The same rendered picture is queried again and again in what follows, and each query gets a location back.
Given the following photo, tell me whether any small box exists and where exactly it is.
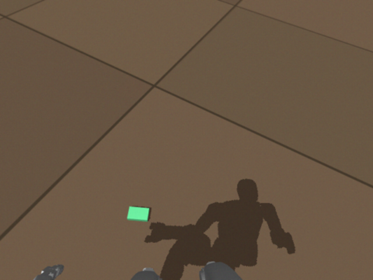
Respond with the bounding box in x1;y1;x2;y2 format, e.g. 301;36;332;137
127;206;149;222

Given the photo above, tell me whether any left robot hand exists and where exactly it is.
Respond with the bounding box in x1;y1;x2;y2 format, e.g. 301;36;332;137
33;264;64;280

